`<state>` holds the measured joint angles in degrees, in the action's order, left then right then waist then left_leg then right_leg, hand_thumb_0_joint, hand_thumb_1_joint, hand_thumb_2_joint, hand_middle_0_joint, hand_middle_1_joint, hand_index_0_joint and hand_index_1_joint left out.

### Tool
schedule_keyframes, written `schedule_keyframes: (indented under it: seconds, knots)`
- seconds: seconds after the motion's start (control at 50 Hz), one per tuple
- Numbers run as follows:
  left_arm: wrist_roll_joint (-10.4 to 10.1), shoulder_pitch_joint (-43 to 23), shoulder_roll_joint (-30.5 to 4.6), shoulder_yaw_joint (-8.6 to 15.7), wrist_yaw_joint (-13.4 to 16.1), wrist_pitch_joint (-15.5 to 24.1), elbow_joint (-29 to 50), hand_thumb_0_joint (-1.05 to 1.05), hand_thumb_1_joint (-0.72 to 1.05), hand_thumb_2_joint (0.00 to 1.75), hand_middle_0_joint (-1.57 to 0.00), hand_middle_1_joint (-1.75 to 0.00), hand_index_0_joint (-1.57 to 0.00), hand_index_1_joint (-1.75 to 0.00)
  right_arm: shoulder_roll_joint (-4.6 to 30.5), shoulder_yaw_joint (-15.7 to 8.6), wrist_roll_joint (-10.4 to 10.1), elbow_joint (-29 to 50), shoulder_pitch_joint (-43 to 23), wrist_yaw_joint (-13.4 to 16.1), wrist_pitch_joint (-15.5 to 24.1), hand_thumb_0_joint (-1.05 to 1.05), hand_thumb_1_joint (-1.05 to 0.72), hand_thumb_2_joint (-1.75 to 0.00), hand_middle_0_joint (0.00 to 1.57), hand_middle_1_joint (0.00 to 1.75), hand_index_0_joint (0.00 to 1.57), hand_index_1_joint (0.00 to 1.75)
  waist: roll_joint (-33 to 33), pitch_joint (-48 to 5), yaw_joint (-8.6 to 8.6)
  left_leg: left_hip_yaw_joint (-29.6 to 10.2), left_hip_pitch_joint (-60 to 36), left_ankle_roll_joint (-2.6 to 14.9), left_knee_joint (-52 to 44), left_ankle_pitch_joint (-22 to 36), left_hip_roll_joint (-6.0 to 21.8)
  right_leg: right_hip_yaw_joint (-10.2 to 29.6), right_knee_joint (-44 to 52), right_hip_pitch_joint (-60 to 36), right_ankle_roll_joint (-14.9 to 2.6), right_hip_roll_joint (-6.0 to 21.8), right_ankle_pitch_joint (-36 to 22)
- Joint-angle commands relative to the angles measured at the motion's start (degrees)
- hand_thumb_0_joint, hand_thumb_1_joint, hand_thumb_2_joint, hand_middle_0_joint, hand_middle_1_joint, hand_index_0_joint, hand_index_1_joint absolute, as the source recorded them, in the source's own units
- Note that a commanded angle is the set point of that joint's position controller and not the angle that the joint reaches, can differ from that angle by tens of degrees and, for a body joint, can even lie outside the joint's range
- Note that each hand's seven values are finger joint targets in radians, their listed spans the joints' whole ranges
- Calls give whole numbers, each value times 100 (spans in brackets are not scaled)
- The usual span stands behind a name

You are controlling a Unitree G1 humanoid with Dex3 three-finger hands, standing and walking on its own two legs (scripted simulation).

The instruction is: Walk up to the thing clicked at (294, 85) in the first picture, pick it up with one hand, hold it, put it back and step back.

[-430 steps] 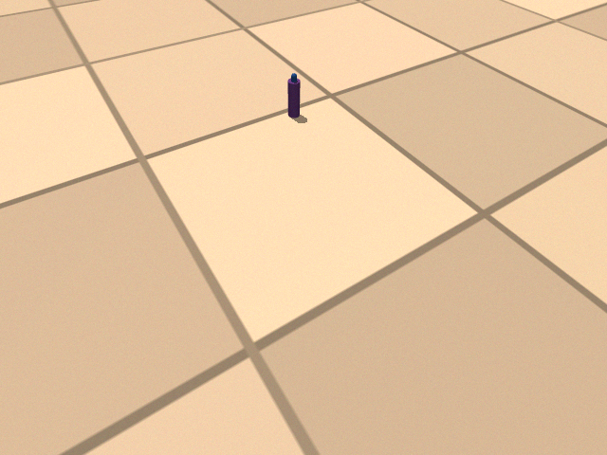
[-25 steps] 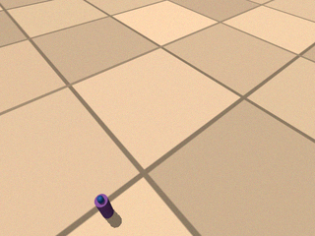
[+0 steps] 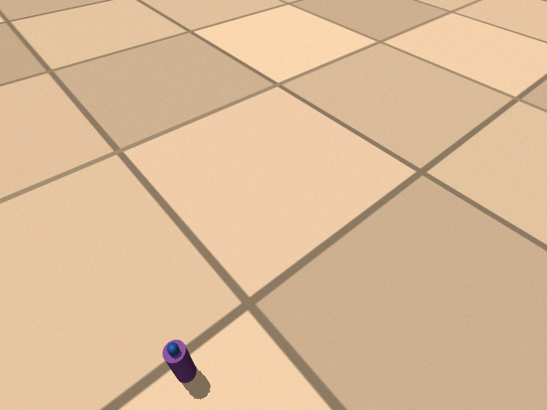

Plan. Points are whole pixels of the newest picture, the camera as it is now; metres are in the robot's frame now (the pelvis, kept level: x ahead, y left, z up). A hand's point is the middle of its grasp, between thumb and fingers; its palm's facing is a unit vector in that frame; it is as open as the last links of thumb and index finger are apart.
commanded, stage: stand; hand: left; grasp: from the side
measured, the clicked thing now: (179, 360) +0.40 +0.28 -0.66
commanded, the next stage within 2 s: go down in 0.30 s
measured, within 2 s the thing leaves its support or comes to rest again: neither
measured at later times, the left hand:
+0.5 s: hand out of the picture +0.09 +0.25 -0.16, palm faces +0.04 -0.94 -0.34, open 7.9 cm
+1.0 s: hand out of the picture +0.15 +0.28 -0.18, palm faces +0.06 -0.94 -0.34, open 16.7 cm
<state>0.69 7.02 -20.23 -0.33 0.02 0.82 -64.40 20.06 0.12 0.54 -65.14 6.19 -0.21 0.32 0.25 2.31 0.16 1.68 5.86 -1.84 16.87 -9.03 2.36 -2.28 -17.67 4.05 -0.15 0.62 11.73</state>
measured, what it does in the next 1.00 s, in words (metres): stands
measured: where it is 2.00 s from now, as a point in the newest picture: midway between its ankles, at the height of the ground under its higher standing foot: outside the picture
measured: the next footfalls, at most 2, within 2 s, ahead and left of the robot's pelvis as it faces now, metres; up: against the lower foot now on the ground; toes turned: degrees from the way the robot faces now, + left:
none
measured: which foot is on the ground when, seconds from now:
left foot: down 0.00-1.00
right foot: down 0.00-1.00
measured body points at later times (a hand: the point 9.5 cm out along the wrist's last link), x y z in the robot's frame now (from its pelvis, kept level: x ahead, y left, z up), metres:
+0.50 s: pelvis -0.01 +0.00 +0.00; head +0.02 +0.00 +0.44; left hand +0.09 +0.30 -0.13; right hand +0.07 -0.29 -0.13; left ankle +0.00 +0.14 -0.75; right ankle -0.02 -0.11 -0.75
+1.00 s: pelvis +0.00 +0.02 -0.04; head +0.06 +0.03 +0.40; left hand +0.15 +0.33 -0.15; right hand +0.13 -0.24 -0.14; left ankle +0.00 +0.14 -0.75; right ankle -0.02 -0.11 -0.75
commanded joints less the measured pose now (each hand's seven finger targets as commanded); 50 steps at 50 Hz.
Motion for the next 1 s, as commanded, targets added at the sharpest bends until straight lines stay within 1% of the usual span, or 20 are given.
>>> schedule_keyframes:
  seconds: [0.0, 0.08, 0.24, 0.36, 0.38, 0.4, 0.42, 0.44, 0.46, 0.5, 0.54, 0.56, 0.6, 0.64, 0.66, 0.72, 0.78, 0.82, 0.84, 0.98]
  knots:
    - [-12, -218, -1236, 266, 68, 92, 321, 0, 90, 90, -20, -30, -20, -30, 1202, -209, 6, 352, -240, 68, 126, 0, -90, -90, 20, 30, 20, 30, -26, -321, -5, -481, -182, 204, -130, 958, 611, 509, 323, 145, -81, 743, -1077]
    - [-10, -186, -1255, 268, 61, 104, 331, 0, 90, 90, -20, -30, -20, -30, 1191, -210, 3, 362, -222, 68, 127, 0, -90, -90, 20, 30, 20, 30, -26, -430, -10, -462, -234, 227, -90, 1000, 614, 530, 301, 80, -89, 757, -1210]
    - [-6, -215, -1257, 280, 62, 88, 332, 0, 90, 90, -20, -30, -20, -30, 1194, -209, 10, 351, -200, 71, 121, 0, -90, -90, 20, 30, 20, 30, -26, -248, -2, -490, -118, 220, -187, 690, 601, 563, 367, 197, -92, 738, -810]
    - [-13, -217, -1251, 269, 55, 96, 327, 0, 90, 90, -20, -30, -20, -30, 1200, -213, 8, 338, -167, 65, 121, 0, -90, -90, 20, 30, 20, 30, -24, -342, 4, -485, -171, 232, -132, 757, 609, 588, 363, 168, -93, 756, -896]
    - [-15, -197, -1254, 265, 52, 99, 336, 0, 82, 82, -28, -22, -28, -22, 1192, -208, 11, 333, -141, 62, 121, 0, -98, -93, 21, 30, 20, 30, -23, -318, 3, -487, -150, 227, -155, 740, 606, 579, 358, 167, -95, 755, -886]
    - [-298, -2207, -238, 258, 138, 615, 2346, 0, 74, 74, -20, -14, -20, -14, 250, -4, -388, 1953, -94, 180, 406, 0, -98, -92, 20, 30, 20, 30, 279, 174, 656, 255, 619, 261, 274, -137, -319, 209, 12, 1377, -15, 68, -460]
    - [-268, -2619, -639, 420, 169, 562, 1960, 0, 66, 66, -12, -6, -12, -6, 419, -37, -399, 1637, 230, 239, 402, 0, -101, -93, 20, 30, 20, 30, -56, -137, 434, 204, 559, 295, 351, -165, -298, 134, 3, 1036, 21, 78, -292]
    - [-163, -1648, -1157, 805, 207, 323, 1016, 0, 58, 58, -4, 0, -4, 0, 597, -113, -387, 1548, 403, 273, 337, 0, -100, -93, 20, 30, 20, 30, -142, -92, 335, 199, 713, 307, 428, -256, -335, 79, -30, 1099, -19, 37, -53]
    - [-127, -1193, -1070, 870, 128, 224, 654, 0, 50, 50, -3, -1, -3, 0, 588, -185, -372, 1691, 452, 262, 281, 0, -100, -93, 20, 30, 20, 30, -195, -68, 196, 209, 844, 293, 601, -183, -295, 37, -216, 1184, -43, -7, -19]
    - [61, -1822, -1534, 1096, 65, 297, 1068, 0, 34, 34, -3, -2, -4, -2, 600, -353, -325, 1877, 629, 338, 346, 0, -100, -93, 20, 30, 20, 30, -169, -905, 150, 138, 802, 295, 871, 170, -279, 67, -568, 1159, -27, 13, -470]
    - [318, -1043, -1365, 1210, -65, 153, 433, 0, 22, 18, -3, -4, -4, -3, 557, -440, -223, 2063, 804, 303, 383, 0, -98, -92, 20, 30, 20, 30, -261, -1181, 97, 75, 1161, 291, 1240, 320, -298, 51, -970, 1223, -36, 17, -666]
    - [428, -809, -1363, 1319, -114, 102, 495, 0, 19, 16, -4, -4, -4, -3, 526, -503, -185, 2152, 841, 270, 384, 0, -98, -92, 20, 30, 20, 30, -171, -1432, -55, 77, 1252, 284, 1372, 449, -325, 57, -1122, 1170, -48, 25, -765]
    - [444, -547, -1355, 1502, -86, -32, 1050, 0, 7, 14, -4, -5, -5, -3, 481, -535, -197, 2484, 859, 264, 398, 0, -97, -91, 20, 30, 20, 30, 252, -1866, -226, 81, 1064, 208, 1370, 714, -358, 57, -1238, 1008, -99, -15, -869]
    - [409, -382, -1017, 1334, -51, -321, 1320, 0, -3, 11, -5, -4, -6, -4, 435, -515, -222, 2712, 780, 261, 398, 0, -95, -91, 20, 30, 20, 30, 375, -1600, -169, 53, 1121, 163, 1309, 630, -324, 21, -1157, 1273, -120, -57, -678]
    - [419, -602, -1166, 1401, -17, -452, 1546, 0, -8, 10, -5, -4, -6, -3, 446, -496, -234, 2843, 652, 269, 418, 0, -94, -91, 20, 30, 20, 30, 308, -1467, -140, 20, 1249, 163, 1327, 520, -300, -12, -1153, 1351, -115, -71, -559]
    - [382, -652, -1021, 1286, -18, -796, 1748, 0, -24, 9, -5, -4, -4, -4, 411, -465, -255, 3128, 528, 275, 472, 0, -92, -90, 20, 30, 20, 30, 125, -1095, -1, 2, 1556, 173, 1469, 117, -245, -21, -1280, 1771, -114, -100, -120]
    - [286, -638, -888, 1274, -47, -960, 2179, 0, -39, 9, -5, -4, -4, -5, 364, -460, -241, 3206, 641, 297, 599, 0, -87, -89, 20, 30, 20, 30, 33, -1217, 102, -42, 1688, 185, 1753, 20, -193, -64, -1572, 2058, -88, -118, -6]
    - [243, -588, -1003, 1438, -34, -962, 2580, 0, -44, 8, -5, -4, -4, -5, 351, -474, -232, 3301, 727, 314, 660, 0, -86, -89, 20, 30, 20, 30, -64, -1407, 63, -32, 1769, 205, 1941, 93, -207, -39, -1713, 2072, -62, -91, -102]
    - [232, -494, -910, 1371, -60, -970, 2704, 0, -47, 8, -5, -5, -4, -6, 339, -463, -224, 3330, 756, 310, 699, 0, -86, -89, 20, 30, 20, 30, 50, -1438, 111, -23, 1821, 199, 2053, 68, -202, -24, -1831, 2164, -60, -90, -86]
    - [285, 65, -1058, 1554, -99, -1122, 3721, 0, -58, 3, -7, -4, -6, -5, 315, -485, -167, 3486, 815, 432, 879, 0, -85, -89, 20, 30, 20, 30, 357, -1956, 133, -115, 1929, 168, 2681, 586, -143, -40, -2472, 2452, -34, -82, -526]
